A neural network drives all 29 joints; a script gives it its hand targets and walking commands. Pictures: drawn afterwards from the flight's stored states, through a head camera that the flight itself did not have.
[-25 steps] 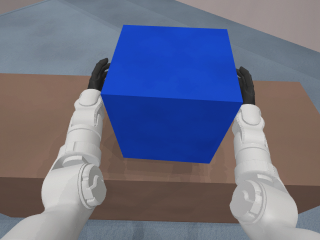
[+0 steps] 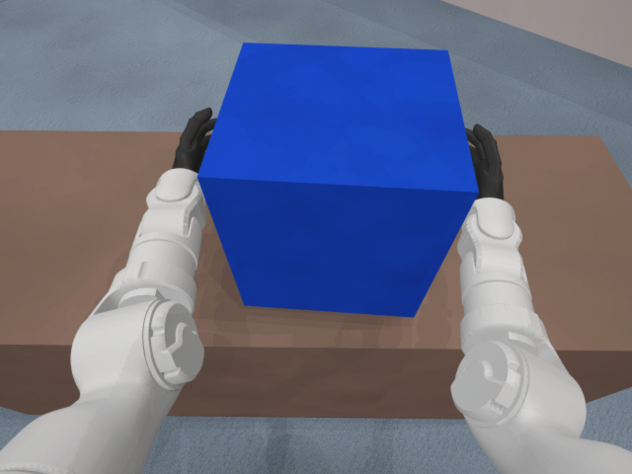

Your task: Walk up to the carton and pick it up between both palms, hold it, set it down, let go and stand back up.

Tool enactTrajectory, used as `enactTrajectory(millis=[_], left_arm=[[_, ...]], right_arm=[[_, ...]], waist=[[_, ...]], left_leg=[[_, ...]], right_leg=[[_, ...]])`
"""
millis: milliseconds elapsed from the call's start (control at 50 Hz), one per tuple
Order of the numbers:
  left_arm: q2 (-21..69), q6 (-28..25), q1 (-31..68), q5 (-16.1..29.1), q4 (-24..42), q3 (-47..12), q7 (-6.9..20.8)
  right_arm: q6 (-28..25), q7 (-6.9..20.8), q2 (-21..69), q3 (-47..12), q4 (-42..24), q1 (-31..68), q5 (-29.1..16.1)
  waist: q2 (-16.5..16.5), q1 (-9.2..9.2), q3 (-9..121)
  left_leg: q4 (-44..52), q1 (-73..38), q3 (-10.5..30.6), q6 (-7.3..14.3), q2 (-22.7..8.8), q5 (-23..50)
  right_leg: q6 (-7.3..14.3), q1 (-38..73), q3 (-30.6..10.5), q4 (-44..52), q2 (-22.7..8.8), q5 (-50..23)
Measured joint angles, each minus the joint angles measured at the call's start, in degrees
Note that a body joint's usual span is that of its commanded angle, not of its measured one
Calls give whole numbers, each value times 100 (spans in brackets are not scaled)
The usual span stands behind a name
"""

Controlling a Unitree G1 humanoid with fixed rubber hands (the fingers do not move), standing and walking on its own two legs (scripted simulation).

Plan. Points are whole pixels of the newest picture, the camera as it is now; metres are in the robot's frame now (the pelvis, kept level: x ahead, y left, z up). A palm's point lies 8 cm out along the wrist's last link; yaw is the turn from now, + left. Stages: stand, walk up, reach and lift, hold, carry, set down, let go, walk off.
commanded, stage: set down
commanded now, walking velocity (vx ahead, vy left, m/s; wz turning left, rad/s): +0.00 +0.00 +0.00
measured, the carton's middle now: (335, 191) +0.50 +0.00 +0.04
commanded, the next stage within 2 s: none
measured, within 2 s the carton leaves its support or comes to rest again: rests again in 0.40 s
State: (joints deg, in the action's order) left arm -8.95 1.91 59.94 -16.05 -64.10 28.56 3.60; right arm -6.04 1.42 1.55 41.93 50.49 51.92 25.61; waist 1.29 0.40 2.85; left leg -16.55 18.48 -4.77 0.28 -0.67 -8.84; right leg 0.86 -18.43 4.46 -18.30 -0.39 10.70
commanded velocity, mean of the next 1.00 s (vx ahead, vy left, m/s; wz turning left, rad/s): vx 0.00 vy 0.00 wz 0.00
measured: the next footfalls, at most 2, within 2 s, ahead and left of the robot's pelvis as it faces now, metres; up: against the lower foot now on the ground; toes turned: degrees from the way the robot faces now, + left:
none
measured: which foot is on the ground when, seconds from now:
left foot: down 0.00-1.00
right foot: down 0.00-1.00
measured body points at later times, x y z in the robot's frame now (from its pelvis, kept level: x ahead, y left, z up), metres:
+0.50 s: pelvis -0.01 +0.00 +0.00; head +0.10 +0.00 +0.43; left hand +0.48 +0.18 +0.07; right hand +0.46 -0.19 +0.07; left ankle -0.02 +0.11 -0.75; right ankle -0.03 -0.10 -0.75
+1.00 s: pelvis -0.02 +0.00 -0.01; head +0.08 +0.01 +0.43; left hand +0.47 +0.18 +0.07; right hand +0.44 -0.19 +0.07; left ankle -0.02 +0.11 -0.75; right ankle -0.03 -0.10 -0.75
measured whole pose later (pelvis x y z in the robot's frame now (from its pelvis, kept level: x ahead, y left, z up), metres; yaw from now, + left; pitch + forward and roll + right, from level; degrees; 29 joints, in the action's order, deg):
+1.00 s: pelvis -0.02 +0.00 -0.01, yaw +0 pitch +19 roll +1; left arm -13.6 -11.2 65.5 -10.9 -80.6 25.4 1.0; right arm -9.7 0.3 0.1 44.1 57.1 55.5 28.3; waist 1.6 1.6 6.4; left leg -17.8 30.0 -5.8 0.9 -0.6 -6.5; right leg 1.2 -30.6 5.5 -20.5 -1.2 8.5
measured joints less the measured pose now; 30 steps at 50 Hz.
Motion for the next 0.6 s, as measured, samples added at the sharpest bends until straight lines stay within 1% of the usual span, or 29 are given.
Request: enactTrajectory(millis=[200, 340, 460, 600], left_arm=[[-137, -342, 147, 75, -450, 8, -17], [-201, -584, 185, 151, -700, -85, -74], [-257, -847, 222, 335, -953, -215, -144], [-402, -1130, 341, 505, -1314, -347, -185]], right_arm=[[-77, -30, 47, 74, 6, 53, 114], [-228, -67, -4, 76, 182, 74, 135], [-373, -103, -58, 41, 312, 91, 125], [-504, -213, -108, -19, 568, 191, 103]], waist=[[-21, 35, 118], [-53, 0, 204], [-87, -47, 331], [-64, 18, 413]], left_leg=[[-6, 363, -53, 9, 3, 54], [-46, 606, -102, 18, -6, 64], [-123, 885, -116, 17, -35, 71], [-149, 1058, -108, 20, -26, 117]], right_leg=[[-1, -429, 10, -114, -25, -16], [7, -687, 13, -150, -33, -46], [32, -940, 31, -153, -16, -94], [40, -1138, 63, -246, -38, -99]])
